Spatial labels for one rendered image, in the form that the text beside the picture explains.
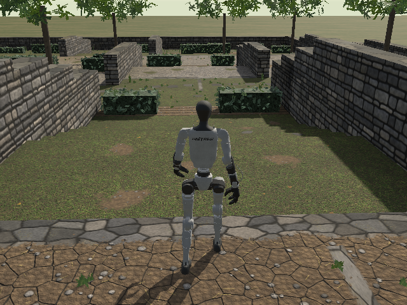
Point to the right robot hand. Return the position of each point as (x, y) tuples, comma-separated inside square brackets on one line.
[(235, 195)]

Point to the right robot upper arm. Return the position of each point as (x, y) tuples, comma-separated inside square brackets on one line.
[(225, 144)]

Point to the left robot upper arm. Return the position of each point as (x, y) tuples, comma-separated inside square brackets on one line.
[(180, 144)]

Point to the robot right forearm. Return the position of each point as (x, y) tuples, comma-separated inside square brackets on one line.
[(232, 174)]

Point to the right robot foot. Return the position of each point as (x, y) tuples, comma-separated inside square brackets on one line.
[(217, 247)]

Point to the left robot hand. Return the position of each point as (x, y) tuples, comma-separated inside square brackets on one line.
[(182, 169)]

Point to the robot left forearm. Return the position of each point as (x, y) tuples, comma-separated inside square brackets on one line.
[(177, 164)]

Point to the robot torso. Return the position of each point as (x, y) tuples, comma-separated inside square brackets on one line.
[(203, 152)]

